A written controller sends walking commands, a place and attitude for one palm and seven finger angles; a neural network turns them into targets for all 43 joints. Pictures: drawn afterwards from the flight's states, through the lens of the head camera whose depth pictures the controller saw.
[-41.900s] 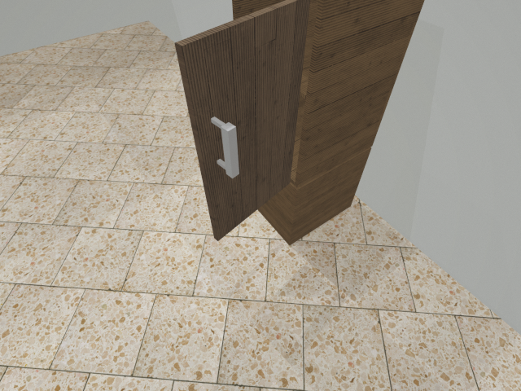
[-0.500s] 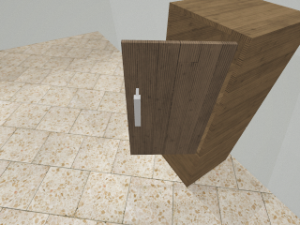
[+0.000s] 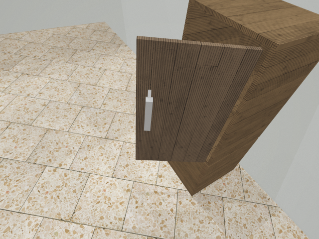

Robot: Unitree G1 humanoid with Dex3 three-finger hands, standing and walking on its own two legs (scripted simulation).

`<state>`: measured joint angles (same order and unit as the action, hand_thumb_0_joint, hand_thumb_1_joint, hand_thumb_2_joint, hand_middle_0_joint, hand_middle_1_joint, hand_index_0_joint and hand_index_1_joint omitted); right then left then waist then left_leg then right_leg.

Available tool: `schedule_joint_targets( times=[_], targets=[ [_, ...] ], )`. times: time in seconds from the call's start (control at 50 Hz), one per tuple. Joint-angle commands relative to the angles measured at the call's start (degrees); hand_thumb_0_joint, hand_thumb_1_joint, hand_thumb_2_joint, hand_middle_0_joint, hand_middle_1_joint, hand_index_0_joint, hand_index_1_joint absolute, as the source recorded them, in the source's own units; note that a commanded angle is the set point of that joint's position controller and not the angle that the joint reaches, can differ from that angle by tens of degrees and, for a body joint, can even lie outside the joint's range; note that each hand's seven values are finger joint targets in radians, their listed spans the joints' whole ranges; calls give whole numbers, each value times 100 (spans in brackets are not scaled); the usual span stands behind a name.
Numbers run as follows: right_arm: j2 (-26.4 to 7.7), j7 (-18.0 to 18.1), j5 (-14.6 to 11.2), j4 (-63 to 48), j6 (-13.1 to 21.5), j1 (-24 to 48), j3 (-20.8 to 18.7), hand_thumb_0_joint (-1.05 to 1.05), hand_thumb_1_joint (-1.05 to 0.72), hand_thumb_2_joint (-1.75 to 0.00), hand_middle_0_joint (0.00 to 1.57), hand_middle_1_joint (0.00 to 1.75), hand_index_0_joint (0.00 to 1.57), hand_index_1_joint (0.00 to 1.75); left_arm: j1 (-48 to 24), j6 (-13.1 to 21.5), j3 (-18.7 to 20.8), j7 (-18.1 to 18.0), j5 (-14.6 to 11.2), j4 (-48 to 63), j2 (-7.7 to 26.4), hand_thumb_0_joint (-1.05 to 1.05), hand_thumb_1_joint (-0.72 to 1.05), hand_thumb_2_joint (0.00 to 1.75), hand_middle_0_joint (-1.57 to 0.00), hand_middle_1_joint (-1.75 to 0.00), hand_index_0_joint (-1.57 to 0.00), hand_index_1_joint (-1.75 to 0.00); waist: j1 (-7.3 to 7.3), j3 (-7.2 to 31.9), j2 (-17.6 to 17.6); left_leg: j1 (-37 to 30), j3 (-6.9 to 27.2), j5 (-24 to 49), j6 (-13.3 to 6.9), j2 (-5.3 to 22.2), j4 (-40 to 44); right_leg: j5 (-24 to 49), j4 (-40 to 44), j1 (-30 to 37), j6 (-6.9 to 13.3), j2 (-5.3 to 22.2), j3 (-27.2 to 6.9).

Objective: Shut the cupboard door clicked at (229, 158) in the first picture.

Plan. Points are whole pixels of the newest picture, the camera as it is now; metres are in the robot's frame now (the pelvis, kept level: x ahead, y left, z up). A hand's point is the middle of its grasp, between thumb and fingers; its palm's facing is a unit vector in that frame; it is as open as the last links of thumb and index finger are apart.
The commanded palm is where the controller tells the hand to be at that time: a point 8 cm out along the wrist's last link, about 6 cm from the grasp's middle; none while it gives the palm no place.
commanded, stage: shuffle to correct the standing spot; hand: left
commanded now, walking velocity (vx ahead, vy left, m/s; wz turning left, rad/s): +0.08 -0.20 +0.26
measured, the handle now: (148, 110) +0.50 +0.07 +0.02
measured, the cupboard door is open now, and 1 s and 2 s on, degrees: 59 59 59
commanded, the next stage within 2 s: come to a stop and stand still in 0.70 s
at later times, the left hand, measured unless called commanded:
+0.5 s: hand out of the picture -0.01 +0.09 -0.20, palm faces +0.04 -1.00 -0.05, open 7.4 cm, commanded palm none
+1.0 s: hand out of the picture +0.10 +0.03 -0.19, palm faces +0.09 -0.98 -0.15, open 7.3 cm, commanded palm none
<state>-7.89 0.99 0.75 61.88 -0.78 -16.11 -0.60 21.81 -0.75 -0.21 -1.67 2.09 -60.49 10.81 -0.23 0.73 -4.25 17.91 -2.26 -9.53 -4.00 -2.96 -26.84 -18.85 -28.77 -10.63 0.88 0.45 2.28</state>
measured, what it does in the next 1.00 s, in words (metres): steps to the right: right foot, then left foot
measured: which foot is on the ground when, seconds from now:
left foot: down 0.00-0.78, up 0.80-0.98, down 1.00-1.00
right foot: down 0.00-0.40, up 0.42-0.76, down 0.78-1.00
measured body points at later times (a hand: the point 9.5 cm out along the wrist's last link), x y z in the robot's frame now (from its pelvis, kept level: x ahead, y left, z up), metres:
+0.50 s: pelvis +0.04 -0.05 -0.01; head +0.05 +0.00 +0.44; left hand -0.01 +0.14 -0.19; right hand +0.08 -0.28 -0.14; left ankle +0.05 +0.04 -0.74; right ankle -0.02 -0.15 -0.67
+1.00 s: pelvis +0.08 -0.13 -0.01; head +0.11 -0.11 +0.44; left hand +0.09 +0.09 -0.18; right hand +0.12 -0.38 -0.15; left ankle +0.10 -0.07 -0.74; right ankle +0.08 -0.27 -0.74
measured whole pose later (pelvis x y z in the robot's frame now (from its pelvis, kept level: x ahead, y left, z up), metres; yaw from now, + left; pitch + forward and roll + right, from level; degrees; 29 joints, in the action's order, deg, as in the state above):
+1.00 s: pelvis +0.08 -0.13 -0.01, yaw +3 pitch +1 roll -3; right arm -9.5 1.1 0.6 59.1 -0.6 -14.6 -2.3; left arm 16.6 -0.4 1.6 -2.1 1.6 -56.9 8.9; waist 0.0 -2.0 -0.9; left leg 18.9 -5.2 -16.5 0.4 1.1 -35.6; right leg -17.3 -30.9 -13.9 -0.6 0.7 5.9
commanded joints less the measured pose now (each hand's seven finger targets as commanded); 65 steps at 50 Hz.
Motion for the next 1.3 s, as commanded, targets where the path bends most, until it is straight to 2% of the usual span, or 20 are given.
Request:
schedule_joint_targets(
  times=[0.0,0.1,0.16,0.26,0.32,0.34,0.36,0.38,0.44,0.54,0.66,0.72,0.76,0.78,0.84,0.94,1.0,1.08,1.26,1.28],
  targets=[
    [-1058,114,30,-261,109,-143,-265,0,-90,-90,20,30,20,30,686,7,71,32,-7,143,236,0,90,90,-20,-30,-20,-30,66,-360,745,89,1884,-2059,-273,1403,1375,-143,269,-345,93,130,-33],
    [-855,130,43,-228,103,-135,-260,0,-90,-90,20,30,20,30,907,18,113,45,-31,117,220,0,90,90,-20,-30,-20,-30,101,-398,477,370,1143,-1577,-59,1075,724,-176,767,-65,221,306,-272],
    [-532,139,37,-263,123,-133,-175,0,-90,-90,20,30,20,30,943,26,158,19,-43,144,350,0,90,90,-20,-30,-20,-30,90,-464,-412,622,186,-914,112,520,-514,-346,1344,-62,506,757,-967],
    [-319,171,42,-315,164,120,-132,0,-90,-90,20,30,20,30,956,20,203,-12,8,205,307,0,90,90,-20,-30,-20,-30,155,-598,-168,1166,-347,-1575,200,448,-1855,2875,936,444,1111,1100,-937],
    [-238,210,32,-198,207,-91,-103,0,-90,-90,20,30,20,30,926,-23,204,-14,-14,181,328,0,90,90,-20,-30,-20,-30,19,-450,32,379,-532,-903,199,485,-760,3760,239,346,911,825,-582],
    [-350,240,38,-41,234,-482,-129,0,-90,-90,20,30,20,30,829,-34,197,2,-43,189,292,0,90,90,-20,-30,-20,-30,-167,-227,161,-469,-349,64,108,669,-186,3694,-308,-19,680,633,-403],
    [-760,304,80,109,268,-949,-226,0,-90,-90,20,30,20,30,884,-24,182,38,-56,212,114,0,90,90,-20,-30,-20,-30,-314,16,941,-1510,912,1496,-302,1665,152,2454,-1241,-996,290,206,-94],
    [-1131,355,75,183,257,-1350,-321,0,-90,-90,20,30,20,30,840,0,126,47,-71,330,-31,0,90,90,-20,-30,-20,-30,-366,138,1852,-2127,2370,3073,-1024,2985,531,-886,-2539,-2043,12,-104,186],
    [-864,349,61,15,251,-718,-236,0,-90,-90,20,30,20,30,274,-154,316,75,51,462,192,0,90,90,-20,-30,-20,-30,-136,-841,980,-328,1794,1504,-1002,2846,1063,-857,-3782,-2140,-9,220,-547],
    [-962,255,104,-286,290,-118,-312,0,-90,-90,20,30,20,30,192,-260,319,238,2,529,-139,0,90,90,-20,-30,-20,-30,92,-434,1294,91,533,322,-493,1982,1262,79,-2553,-1425,-235,352,-71],
    [-1256,157,160,-363,101,-215,-535,0,-90,-90,20,30,20,30,-399,-182,363,274,-33,767,9,0,90,90,-20,-30,-20,-30,-125,-276,1533,40,733,-829,-332,1914,1001,63,-754,-852,-290,164,401],
    [-1095,125,143,-419,41,-171,-541,0,-90,-90,20,30,20,30,221,-73,448,255,-39,624,341,0,90,90,-20,-30,-20,-30,217,85,582,566,243,-1093,110,1350,-234,678,688,487,-234,97,399],
    [-405,106,80,-708,21,-45,-379,0,-90,-90,20,30,20,30,407,-50,564,137,43,649,1104,0,90,90,-20,-30,-20,-30,418,175,-1877,1827,-515,-2842,394,334,-2815,1058,1397,774,535,1826,-1502],
    [-437,123,75,-817,-14,147,-362,0,-90,-90,20,30,20,30,405,-77,541,96,36,729,1017,0,90,90,-20,-30,-20,-30,500,78,-1130,1886,-155,-2740,307,445,-3529,949,1439,444,926,1991,-1519],
    [-402,32,76,-619,17,-74,-302,0,-90,-90,20,30,20,30,-335,47,405,-2,3,754,559,0,90,90,-20,-30,-20,-30,38,-16,-846,1453,-113,-1913,406,654,-3510,1896,1039,125,908,1494,-807],
    [-140,-10,-31,-300,122,-396,-89,0,-90,-90,20,30,20,30,-431,151,266,-60,-115,607,520,0,90,90,-20,-30,-20,-30,-94,-84,-187,-713,-270,-143,508,357,52,2257,398,-514,524,1097,-417],
    [-804,70,-8,-431,176,-91,-163,0,-90,-90,20,30,20,30,-54,67,212,-75,-173,542,128,0,90,90,-20,-30,-20,-30,219,-3,1343,-565,868,2491,-172,1630,457,627,45,-181,-60,478,-109],
    [-656,137,-30,-490,122,300,-147,0,-90,-90,20,30,20,30,-37,-9,195,-94,-103,361,267,0,90,90,-20,-30,-20,-30,239,-457,1400,-402,635,2417,-201,1330,536,824,15,-105,-62,489,-132],
    [-672,42,-5,-658,26,361,-217,0,-90,-90,20,30,20,30,-120,59,197,-76,-66,418,303,0,90,90,-20,-30,-20,-30,51,141,57,-732,328,367,90,946,256,1517,440,-234,115,797,-548],
    [-1018,32,47,-1092,188,414,-177,0,-90,-90,20,30,20,30,-245,173,74,-128,-41,650,972,0,90,90,-20,-30,-20,-30,-109,-190,928,-992,619,1489,234,779,619,1059,101,-309,66,483,-219]
  ],
)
